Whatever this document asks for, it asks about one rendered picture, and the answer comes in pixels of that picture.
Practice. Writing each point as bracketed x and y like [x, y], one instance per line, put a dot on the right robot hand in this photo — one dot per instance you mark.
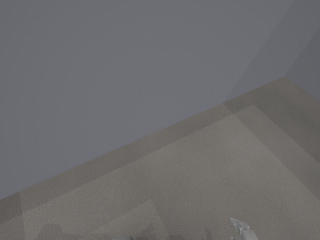
[243, 229]

